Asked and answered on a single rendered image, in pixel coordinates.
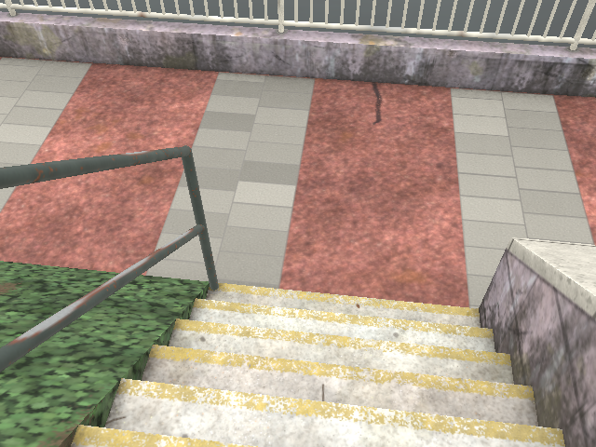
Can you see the stairs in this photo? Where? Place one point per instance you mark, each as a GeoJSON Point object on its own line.
{"type": "Point", "coordinates": [265, 367]}

